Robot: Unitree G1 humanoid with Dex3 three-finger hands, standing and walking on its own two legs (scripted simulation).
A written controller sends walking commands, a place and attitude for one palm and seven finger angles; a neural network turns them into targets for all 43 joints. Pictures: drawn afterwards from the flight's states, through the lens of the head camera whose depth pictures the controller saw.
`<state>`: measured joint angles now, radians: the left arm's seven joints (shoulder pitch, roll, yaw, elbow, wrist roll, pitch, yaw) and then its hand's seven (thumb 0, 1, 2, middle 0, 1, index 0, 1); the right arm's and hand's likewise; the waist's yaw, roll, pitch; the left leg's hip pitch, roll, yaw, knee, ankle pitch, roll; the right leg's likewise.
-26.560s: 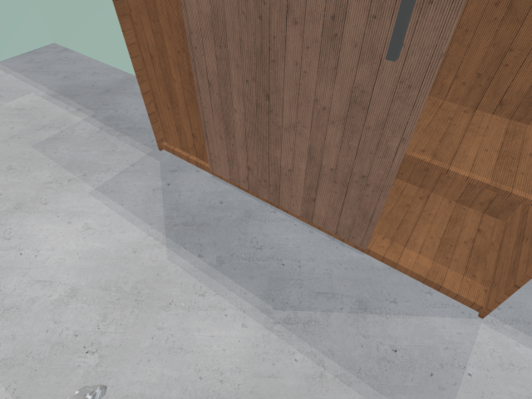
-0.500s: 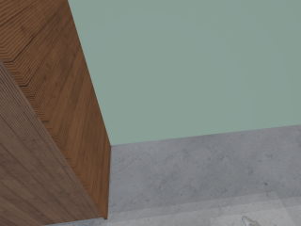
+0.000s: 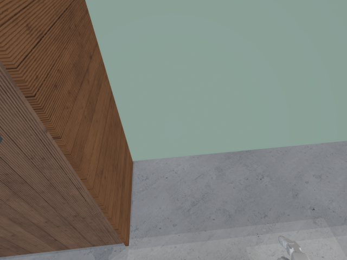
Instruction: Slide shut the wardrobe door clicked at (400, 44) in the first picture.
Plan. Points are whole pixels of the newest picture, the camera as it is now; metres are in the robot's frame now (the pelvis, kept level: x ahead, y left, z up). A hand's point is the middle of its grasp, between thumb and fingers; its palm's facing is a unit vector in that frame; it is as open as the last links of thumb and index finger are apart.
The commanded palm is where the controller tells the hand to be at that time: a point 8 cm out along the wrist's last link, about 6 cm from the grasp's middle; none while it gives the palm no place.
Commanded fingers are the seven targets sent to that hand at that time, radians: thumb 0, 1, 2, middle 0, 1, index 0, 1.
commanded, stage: stop walking and hold the door there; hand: left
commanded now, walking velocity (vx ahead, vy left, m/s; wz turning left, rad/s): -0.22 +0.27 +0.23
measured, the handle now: out of the picture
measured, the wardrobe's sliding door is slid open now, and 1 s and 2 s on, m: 0.00 0.01 0.01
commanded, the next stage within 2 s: loosen the grip on the handle in 1.44 s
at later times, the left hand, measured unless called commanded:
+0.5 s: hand out of the picture +0.27 +0.41 +0.20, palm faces +0.55 -0.80 -0.24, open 6.1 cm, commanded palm +0.23 +0.44 +0.18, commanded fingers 0.00 0.90 0.90 -0.45 -1.40 -0.45 -1.40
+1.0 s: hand out of the picture +0.26 +0.40 +0.21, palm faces +0.30 -0.95 -0.07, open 5.9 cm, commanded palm +0.24 +0.43 +0.18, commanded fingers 0.00 0.90 0.90 -0.45 -1.40 -0.45 -1.40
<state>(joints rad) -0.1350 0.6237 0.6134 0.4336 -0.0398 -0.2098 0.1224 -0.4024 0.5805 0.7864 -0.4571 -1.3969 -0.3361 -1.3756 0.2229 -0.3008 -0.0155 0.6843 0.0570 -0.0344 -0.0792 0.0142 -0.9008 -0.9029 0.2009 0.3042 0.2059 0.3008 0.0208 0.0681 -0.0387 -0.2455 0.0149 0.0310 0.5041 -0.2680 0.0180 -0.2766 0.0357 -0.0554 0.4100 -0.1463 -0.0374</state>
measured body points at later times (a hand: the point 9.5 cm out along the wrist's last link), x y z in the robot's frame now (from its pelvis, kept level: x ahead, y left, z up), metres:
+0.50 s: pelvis -0.08 +0.10 -0.02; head -0.06 +0.08 +0.43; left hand +0.24 +0.45 +0.22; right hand +0.08 -0.13 -0.13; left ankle -0.03 +0.17 -0.73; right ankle -0.04 -0.05 -0.74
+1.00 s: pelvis -0.11 +0.21 -0.01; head -0.07 +0.20 +0.44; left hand +0.24 +0.45 +0.21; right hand +0.06 +0.02 -0.13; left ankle -0.09 +0.33 -0.74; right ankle -0.07 +0.09 -0.74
